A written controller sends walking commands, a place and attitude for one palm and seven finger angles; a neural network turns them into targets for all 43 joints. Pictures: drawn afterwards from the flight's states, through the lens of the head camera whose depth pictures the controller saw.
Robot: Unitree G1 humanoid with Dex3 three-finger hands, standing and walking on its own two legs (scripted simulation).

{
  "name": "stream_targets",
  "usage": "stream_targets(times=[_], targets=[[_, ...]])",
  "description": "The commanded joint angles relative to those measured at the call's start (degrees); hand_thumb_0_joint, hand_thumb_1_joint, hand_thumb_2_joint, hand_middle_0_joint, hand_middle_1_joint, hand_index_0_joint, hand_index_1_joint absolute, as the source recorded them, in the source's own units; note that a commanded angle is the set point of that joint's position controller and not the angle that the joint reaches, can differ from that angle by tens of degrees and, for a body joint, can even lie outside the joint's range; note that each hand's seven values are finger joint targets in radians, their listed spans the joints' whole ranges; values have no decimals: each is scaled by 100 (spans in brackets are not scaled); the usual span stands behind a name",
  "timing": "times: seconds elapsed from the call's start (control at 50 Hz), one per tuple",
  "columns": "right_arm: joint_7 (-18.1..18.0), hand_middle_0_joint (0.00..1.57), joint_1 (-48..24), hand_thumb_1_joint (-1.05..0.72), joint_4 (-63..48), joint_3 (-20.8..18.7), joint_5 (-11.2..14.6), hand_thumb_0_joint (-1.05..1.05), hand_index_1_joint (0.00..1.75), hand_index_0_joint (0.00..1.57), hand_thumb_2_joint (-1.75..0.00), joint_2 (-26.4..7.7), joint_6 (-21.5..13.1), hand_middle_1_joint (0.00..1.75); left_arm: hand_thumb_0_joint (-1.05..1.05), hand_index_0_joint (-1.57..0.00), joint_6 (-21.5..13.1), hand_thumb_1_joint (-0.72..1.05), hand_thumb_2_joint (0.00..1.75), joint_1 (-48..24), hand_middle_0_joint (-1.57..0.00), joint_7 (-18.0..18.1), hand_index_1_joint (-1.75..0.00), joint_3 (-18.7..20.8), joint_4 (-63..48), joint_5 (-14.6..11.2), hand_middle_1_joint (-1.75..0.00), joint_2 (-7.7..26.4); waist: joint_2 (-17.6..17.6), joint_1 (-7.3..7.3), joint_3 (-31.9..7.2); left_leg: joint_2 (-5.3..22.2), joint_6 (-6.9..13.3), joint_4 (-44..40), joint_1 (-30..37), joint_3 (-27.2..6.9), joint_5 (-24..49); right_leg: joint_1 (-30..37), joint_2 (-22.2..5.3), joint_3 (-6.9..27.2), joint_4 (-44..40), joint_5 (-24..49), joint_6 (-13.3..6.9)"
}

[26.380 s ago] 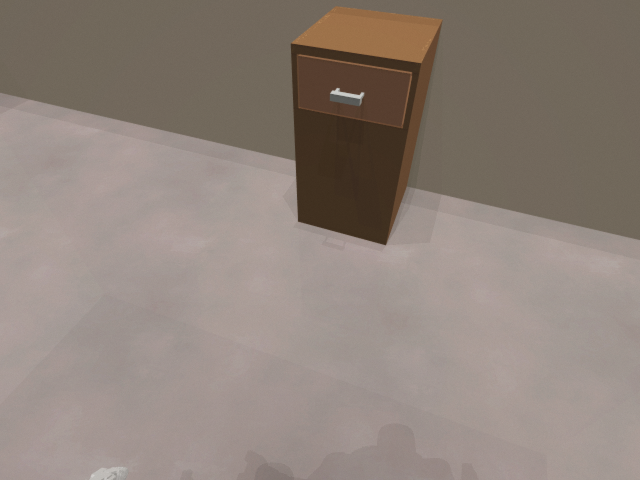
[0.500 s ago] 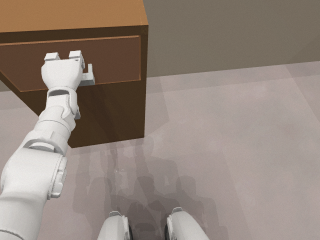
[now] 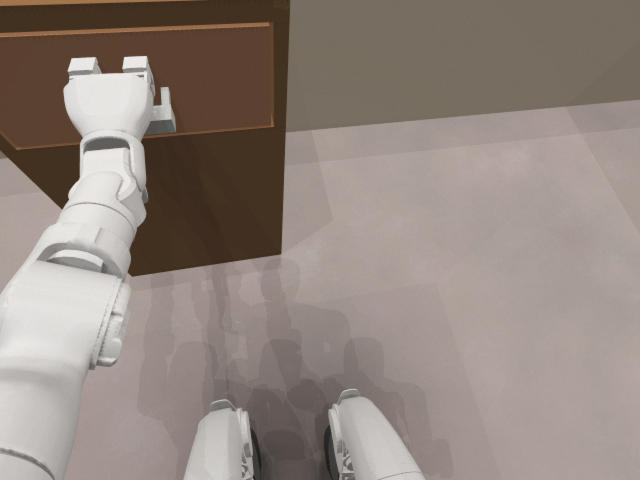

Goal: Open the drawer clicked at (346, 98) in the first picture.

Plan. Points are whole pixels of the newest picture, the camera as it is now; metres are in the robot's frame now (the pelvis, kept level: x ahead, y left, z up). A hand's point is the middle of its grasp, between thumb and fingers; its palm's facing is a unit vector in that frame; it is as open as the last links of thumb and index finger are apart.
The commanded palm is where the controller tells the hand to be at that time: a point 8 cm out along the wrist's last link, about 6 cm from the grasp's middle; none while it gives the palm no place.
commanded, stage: lower the fingers behind the handle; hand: left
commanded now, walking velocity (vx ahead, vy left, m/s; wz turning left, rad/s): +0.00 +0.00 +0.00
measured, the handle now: (132, 109) +0.60 +0.18 +0.01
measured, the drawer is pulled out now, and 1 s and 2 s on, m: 0.00 0.00 0.00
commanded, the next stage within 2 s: lift the fingers back up to retry in 0.26 s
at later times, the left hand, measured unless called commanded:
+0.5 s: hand (126, 133) +0.56 +0.18 +0.02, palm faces -0.01 +0.02 -1.00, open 13.8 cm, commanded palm +0.55 +0.15 +0.06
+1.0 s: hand (116, 100) +0.56 +0.17 +0.08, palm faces -0.04 -0.02 -1.00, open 13.7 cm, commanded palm +0.54 +0.16 +0.12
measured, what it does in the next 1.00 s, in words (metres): rises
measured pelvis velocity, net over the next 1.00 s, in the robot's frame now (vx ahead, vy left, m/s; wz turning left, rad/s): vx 0.04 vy -0.01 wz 0.01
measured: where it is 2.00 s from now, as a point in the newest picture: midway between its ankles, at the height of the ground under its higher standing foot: outside the picture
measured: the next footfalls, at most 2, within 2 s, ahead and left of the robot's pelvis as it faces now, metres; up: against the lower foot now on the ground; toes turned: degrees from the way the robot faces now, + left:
none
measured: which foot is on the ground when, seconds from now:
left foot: down 0.00-1.00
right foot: down 0.00-1.00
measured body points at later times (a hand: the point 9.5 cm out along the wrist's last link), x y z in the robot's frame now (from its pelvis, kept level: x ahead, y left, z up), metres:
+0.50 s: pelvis +0.00 -0.01 +0.00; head +0.16 +0.01 +0.42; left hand +0.55 +0.18 +0.08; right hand -0.03 -0.27 -0.12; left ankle +0.05 +0.10 -0.62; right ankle +0.03 -0.13 -0.62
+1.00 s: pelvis +0.04 -0.01 +0.06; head +0.16 +0.00 +0.50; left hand +0.55 +0.17 +0.13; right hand +0.02 -0.27 -0.06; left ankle +0.05 +0.10 -0.62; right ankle +0.02 -0.13 -0.62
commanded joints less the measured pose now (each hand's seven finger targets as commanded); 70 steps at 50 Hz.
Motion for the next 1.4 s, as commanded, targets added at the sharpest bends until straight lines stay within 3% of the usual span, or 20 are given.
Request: stream_targets(times=[0.0, 0.1, 0.22, 0.34, 0.46, 0.5, 0.52, 0.58, 0.7, 0.78, 0.82, 0.92, 0.98, 1.04, 1.08, 1.1, 1.2, 1.26, 1.3, 1.38], targets=[[-81, 20, 1102, -90, -117, -366, 30, 0, 30, 20, -90, -1091, -98, 30, 0, -30, -51, -50, 30, -2229, -30, -114, -120, 142, -606, -71, -120, 709, 223, -367, -2315, -105, 105, -787, 2375, -293, 667, 479, 221, -79, -966, 672, -135], [-110, 20, 1124, -90, -127, -309, 55, 0, 30, 20, -90, -1114, -125, 30, 0, -30, -20, -50, 30, -2326, -30, -193, -120, 269, -573, -123, -120, 1001, 230, -340, -2396, -117, 126, -767, 2185, -269, 503, 599, 217, -50, -941, 589, -126], [-111, 20, 1133, -90, -142, -309, 67, 0, 30, 20, -90, -1074, -136, 30, 0, -30, -75, -50, 30, -2280, -30, -273, -120, 34, -636, -124, -120, 696, 275, -359, -2365, -128, 131, -739, 2210, -267, 546, 531, 221, -48, -956, 623, -110], [-119, 20, 1153, -90, -98, -319, 73, 0, 30, 20, -90, -1074, -138, 30, 0, -30, -166, -50, 30, -2255, -30, -294, -120, 163, -753, -123, -120, 857, 311, -315, -2385, -109, 125, -703, 2210, -266, 583, 525, 226, -46, -933, 658, -126], [-145, 20, 1179, -90, -112, -340, 91, 0, 30, 20, -90, -1043, -129, 30, 0, -30, -145, -50, 30, -2706, -30, -215, -120, 125, -1307, -155, -120, 892, 478, -321, -2744, -126, 127, -907, 2742, -269, 806, 866, 237, -13, -1172, 830, -104], [-159, 20, 1223, -90, -94, -362, 106, 0, 30, 20, -90, -1048, -109, 30, 0, -30, -145, -50, 30, -2698, -30, -180, -120, 329, -1453, -163, -120, 1105, 560, -230, -2983, -110, 96, -1017, 3108, -314, 1085, 1028, 249, -21, -1234, 989, -133], [-161, 20, 1216, -90, -94, -370, 102, 0, 30, 20, -90, -1011, -119, 30, 0, -30, -162, -50, 30, -2706, -30, -172, -120, 173, -1592, -167, -120, 903, 752, -222, -3077, -117, 93, -1048, 3311, -296, 1247, 1041, 250, -20, -1289, 1087, -128], [-177, 20, 1254, -90, -59, -397, 94, 0, 30, 20, -90, -981, -93, 30, 0, -30, -215, -50, 30, -2555, -30, -87, -120, 336, -1819, -185, -120, 981, 660, -115, -3251, -124, 92, -1155, 3640, -259, 1666, 1438, 278, 3, -1476, 1426, -128], [-183, 20, 1199, -90, 5, -406, 83, 0, 30, 20, -90, -971, -4, 30, 0, -30, -125, -50, 30, -2255, -30, 238, -120, 619, -1735, -137, -120, 1189, 501, 22, -2956, -171, 72, -1473, 3800, -101, 2046, 2090, 289, 50, -1830, 1933, -120], [-151, 20, 1197, -90, -25, -415, 106, 0, 30, 20, -90, -975, 84, 30, 0, -30, 55, -50, 30, -1846, -30, 226, -120, 561, -1568, -196, -120, 1053, 275, 102, -2718, -210, 64, -1750, 3901, 8, 2291, 2638, 294, 55, -2092, 2388, -103], [-153, 20, 1172, -90, -54, -443, 117, 0, 30, 20, -90, -943, 102, 30, 0, -30, 4, -50, 30, -1817, -30, 162, -120, 434, -1776, -230, -120, 869, 442, 137, -2874, -216, 47, -1845, 4213, 22, 2561, 2787, 292, 70, -2169, 2622, -115], [-150, 20, 1155, -90, -42, -494, 144, 0, 30, 20, -90, -937, 149, 30, 0, -30, -91, -50, 30, -1613, -30, -13, -120, 159, -1739, -310, -120, 445, 162, 90, -2410, -232, 56, -2100, 4397, 59, 2700, 2996, 295, 72, -2440, 2814, -99], [-152, 20, 1158, -90, -4, -516, 158, 0, 30, 20, -90, -957, 182, 30, 0, -30, -141, -50, 30, -1368, -30, -50, -120, 208, -1482, -278, -120, 455, -3, 100, -2090, -238, 60, -2198, 4320, 63, 2631, 2994, 290, 73, -2501, 2769, -110], [-120, 20, 1124, -90, -37, -554, 138, 0, 30, 20, -90, -934, 204, 30, 0, -30, -267, -50, 30, -1124, -30, -36, -120, 227, -1538, -235, -120, 353, 112, 206, -2229, -238, 36, -2149, 4466, 90, 2928, 3008, 281, 85, -2431, 2981, -135], [-91, 20, 1096, -90, -46, -597, 115, 0, 30, 20, -90, -926, 203, 30, 0, -30, -343, -50, 30, -1272, -30, 22, -120, 117, -1734, -195, -120, 170, 127, 154, -2248, -219, 30, -2114, 4537, 96, 3031, 2930, 274, 84, -2401, 3036, -127], [-76, 20, 1091, -90, -58, -602, 107, 0, 30, 20, -90, -919, 211, 30, 0, -30, -370, -50, 30, -1220, -30, 60, -120, 298, -1768, -221, -120, 324, 139, 242, -2342, -233, 25, -2088, 4537, 98, 3124, 3029, 273, 84, -2359, 3115, -146], [-59, 20, 995, -90, -68, -606, 70, 0, 30, 20, -90, -929, 224, 30, 0, -30, -315, -50, 30, -1366, -30, 336, -120, 565, -1959, -101, -120, 647, 144, 286, -2564, -257, 22, -2016, 4436, 121, 3185, 3179, 250, 119, -2254, 3314, -140], [-71, 20, 954, -90, -68, -595, 70, 0, 30, 20, -90, -934, 230, 30, 0, -30, -191, -50, 30, -1496, -30, 448, -120, 602, -1934, -42, -120, 763, 152, 247, -2656, -258, 24, -2000, 4473, 132, 3130, 3159, 247, 132, -2278, 3252, -108], [-47, 20, 962, -90, -69, -614, 70, 0, 30, 20, -90, -917, 220, 30, 0, -30, -99, -50, 30, -1582, -30, 399, -120, 414, -1941, -102, -120, 499, 156, 183, -2691, -267, 22, -2006, 4593, 118, 3208, 3182, 258, 114, -2293, 3319, -121], [-79, 20, 991, -90, -36, -595, 107, 0, 30, 20, -90, -927, 220, 30, 0, -30, -20, -50, 30, -1532, -30, 232, -120, 327, -1678, -161, -120, 480, 51, 112, -2539, -269, 41, -2069, 4555, 128, 2943, 3196, 260, 138, -2409, 3178, -96]])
